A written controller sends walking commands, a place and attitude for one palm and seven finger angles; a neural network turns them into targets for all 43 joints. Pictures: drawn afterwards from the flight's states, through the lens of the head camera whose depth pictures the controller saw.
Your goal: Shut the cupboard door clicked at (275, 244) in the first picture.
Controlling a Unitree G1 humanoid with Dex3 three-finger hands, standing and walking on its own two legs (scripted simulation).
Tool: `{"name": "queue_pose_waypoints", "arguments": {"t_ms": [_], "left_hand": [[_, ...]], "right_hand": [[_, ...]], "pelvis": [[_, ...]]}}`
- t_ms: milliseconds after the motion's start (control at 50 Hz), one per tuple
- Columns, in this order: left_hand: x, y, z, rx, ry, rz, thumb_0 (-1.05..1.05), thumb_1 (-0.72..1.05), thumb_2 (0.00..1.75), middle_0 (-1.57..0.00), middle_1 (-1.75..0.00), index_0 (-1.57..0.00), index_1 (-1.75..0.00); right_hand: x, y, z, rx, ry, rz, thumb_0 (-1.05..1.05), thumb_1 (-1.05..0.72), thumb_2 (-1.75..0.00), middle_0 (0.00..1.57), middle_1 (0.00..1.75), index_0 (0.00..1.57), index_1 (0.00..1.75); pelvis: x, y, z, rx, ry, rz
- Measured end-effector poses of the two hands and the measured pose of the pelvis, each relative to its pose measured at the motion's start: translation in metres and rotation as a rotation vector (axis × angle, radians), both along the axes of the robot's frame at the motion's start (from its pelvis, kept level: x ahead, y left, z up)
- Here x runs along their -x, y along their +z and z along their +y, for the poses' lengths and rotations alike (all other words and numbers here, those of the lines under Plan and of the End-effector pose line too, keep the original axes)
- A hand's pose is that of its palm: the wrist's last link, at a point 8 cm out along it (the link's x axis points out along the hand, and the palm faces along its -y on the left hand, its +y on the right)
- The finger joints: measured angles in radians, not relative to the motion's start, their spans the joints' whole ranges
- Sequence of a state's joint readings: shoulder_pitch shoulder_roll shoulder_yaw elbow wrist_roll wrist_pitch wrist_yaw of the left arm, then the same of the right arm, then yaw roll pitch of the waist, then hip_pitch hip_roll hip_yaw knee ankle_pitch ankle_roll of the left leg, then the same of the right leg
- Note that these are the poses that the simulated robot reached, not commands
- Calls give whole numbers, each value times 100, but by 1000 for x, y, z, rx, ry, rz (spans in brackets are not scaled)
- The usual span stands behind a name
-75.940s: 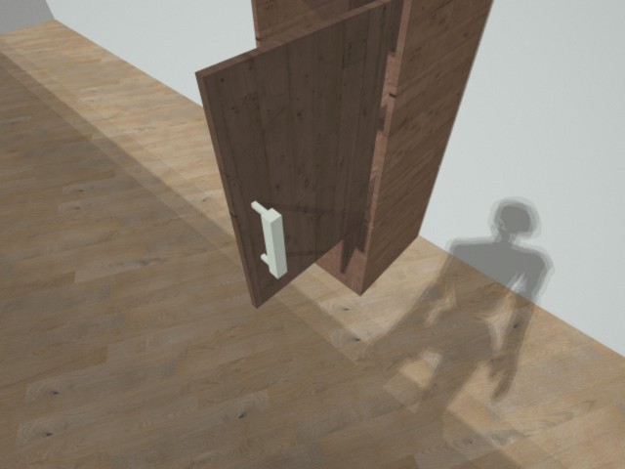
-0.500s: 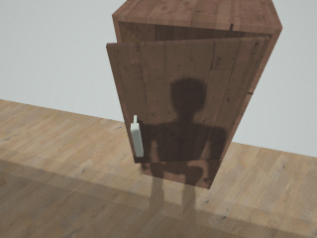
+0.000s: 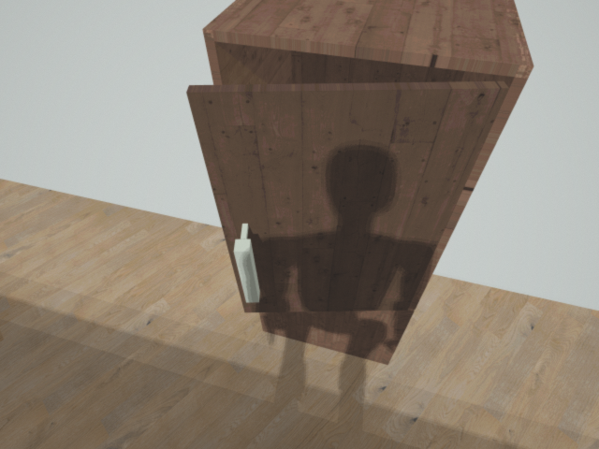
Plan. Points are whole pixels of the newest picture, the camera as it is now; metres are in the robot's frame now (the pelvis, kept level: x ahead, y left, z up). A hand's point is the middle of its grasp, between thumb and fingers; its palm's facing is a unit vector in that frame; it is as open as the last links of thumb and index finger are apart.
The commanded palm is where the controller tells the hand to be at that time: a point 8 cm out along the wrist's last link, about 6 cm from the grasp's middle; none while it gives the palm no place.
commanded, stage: shuffle to correct the standing spot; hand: left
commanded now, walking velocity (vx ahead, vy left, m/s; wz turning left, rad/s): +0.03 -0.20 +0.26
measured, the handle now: (249, 264) +0.45 +0.13 -0.10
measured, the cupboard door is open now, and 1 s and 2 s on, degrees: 17 17 17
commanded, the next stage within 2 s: come to a stop and stand still in 0.34 s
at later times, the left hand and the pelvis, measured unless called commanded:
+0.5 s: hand out of the picture -0.02 +0.10 -0.19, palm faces +0.11 -0.98 -0.17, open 7.3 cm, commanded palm none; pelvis +0.01 -0.06 -0.01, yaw +2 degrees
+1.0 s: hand out of the picture +0.01 +0.12 -0.19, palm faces +0.04 -0.97 -0.22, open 7.3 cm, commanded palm none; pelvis +0.01 -0.06 -0.02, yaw +2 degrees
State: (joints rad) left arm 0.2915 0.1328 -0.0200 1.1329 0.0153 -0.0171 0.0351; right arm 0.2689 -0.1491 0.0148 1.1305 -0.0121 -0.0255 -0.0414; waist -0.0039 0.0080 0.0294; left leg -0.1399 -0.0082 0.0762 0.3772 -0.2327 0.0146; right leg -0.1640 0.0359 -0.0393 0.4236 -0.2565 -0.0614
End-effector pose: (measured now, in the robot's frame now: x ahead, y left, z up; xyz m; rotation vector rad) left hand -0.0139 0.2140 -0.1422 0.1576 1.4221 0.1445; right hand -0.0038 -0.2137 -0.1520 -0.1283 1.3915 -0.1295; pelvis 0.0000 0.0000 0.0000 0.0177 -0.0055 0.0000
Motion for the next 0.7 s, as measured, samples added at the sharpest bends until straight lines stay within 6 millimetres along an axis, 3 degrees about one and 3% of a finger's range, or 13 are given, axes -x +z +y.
{"name": "queue_pose_waypoints", "arguments": {"t_ms": [200,400,540,640,700], "left_hand": [[5,-8,-24,24,38,28,0,92,89,-20,-30,-20,-30],[8,-14,-52,16,84,36,0,91,89,-20,-30,-20,-30],[12,-16,-70,33,112,30,0,91,89,-20,-30,-20,-30],[12,-18,-77,45,108,31,0,91,89,-20,-30,-20,-30],[8,-20,-78,54,110,32,0,91,89,-20,-30,-20,-30]], "right_hand": [[-5,-4,-15,10,-2,27,1,-91,-90,20,30,20,30],[-7,-9,-54,54,-16,70,1,-91,-90,20,30,20,30],[-37,0,-74,83,12,19,1,-91,-90,20,30,20,30],[-60,3,-73,81,13,-59,1,-92,-90,20,30,20,30],[-64,7,-73,91,6,-93,0,-94,-90,20,30,20,30]], "pelvis": [[-9,-6,-20,-9,16,4],[-12,-13,-50,7,36,19],[-12,-11,-63,20,38,21],[-16,-11,-65,34,27,13],[-19,-10,-66,33,29,-6]]}}
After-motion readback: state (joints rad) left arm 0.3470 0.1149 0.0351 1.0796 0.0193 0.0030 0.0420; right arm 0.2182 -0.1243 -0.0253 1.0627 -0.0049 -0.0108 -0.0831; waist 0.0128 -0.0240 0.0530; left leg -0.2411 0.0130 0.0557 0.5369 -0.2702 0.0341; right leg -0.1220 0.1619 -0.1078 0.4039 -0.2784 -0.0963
